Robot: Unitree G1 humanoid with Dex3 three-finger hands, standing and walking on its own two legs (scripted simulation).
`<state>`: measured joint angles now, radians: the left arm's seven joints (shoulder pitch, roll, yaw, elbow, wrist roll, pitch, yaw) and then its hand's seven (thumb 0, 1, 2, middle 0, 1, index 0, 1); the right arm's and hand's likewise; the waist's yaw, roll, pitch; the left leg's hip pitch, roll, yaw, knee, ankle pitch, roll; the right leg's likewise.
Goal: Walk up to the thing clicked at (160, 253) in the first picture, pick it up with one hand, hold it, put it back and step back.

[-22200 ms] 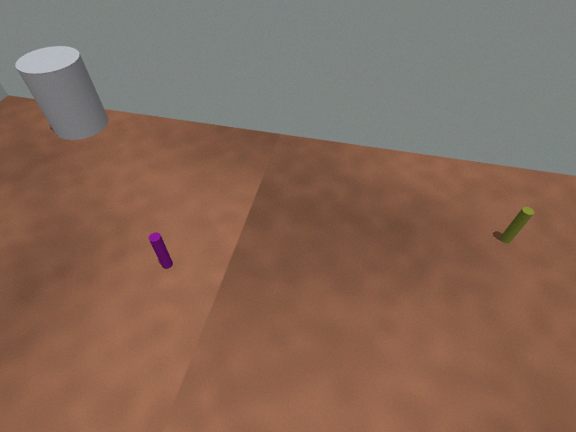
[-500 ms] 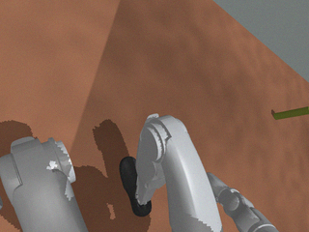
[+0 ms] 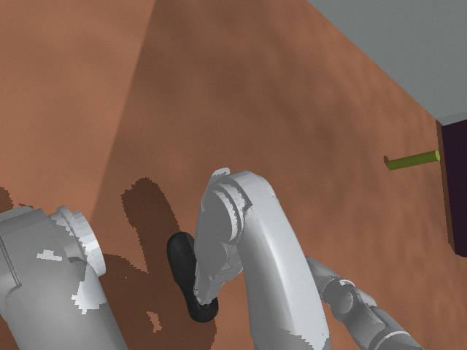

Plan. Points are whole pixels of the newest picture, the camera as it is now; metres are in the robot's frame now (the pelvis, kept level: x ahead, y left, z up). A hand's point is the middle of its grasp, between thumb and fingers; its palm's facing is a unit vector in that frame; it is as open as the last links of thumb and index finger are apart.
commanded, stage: lower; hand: left
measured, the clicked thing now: out of the picture +0.44 +0.33 -0.19
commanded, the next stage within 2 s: loosen in 0.04 s
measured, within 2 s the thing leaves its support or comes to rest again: neither
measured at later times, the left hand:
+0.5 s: hand out of the picture +0.45 +0.32 -0.17, palm faces +0.43 -0.90 +0.01, open 6.1 cm
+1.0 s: hand out of the picture +0.45 +0.32 -0.16, palm faces +0.43 -0.90 +0.02, open 14.1 cm
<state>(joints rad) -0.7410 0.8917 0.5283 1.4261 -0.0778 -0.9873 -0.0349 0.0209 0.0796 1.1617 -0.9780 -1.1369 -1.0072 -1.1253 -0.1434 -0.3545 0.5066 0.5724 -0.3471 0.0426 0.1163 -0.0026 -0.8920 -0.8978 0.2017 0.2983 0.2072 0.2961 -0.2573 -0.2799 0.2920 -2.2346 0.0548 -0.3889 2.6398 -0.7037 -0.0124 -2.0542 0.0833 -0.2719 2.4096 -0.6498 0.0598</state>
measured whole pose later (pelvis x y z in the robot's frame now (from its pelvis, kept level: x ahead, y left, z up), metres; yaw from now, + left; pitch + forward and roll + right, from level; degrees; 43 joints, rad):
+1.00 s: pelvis +0.00 +0.00 +0.00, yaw -1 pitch +13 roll -18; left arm -0.74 0.92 0.53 1.45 -0.10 -1.02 -0.05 0.00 -0.35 0.27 -0.47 -0.37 -0.47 -0.37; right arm -0.16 -0.36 0.54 0.54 -0.35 0.05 0.11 0.00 -0.90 -0.89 0.20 0.30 0.21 0.30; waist -0.26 -0.29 0.29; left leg -2.23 0.06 -0.41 2.65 -0.71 -0.01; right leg -2.05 0.10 -0.28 2.40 -0.64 0.07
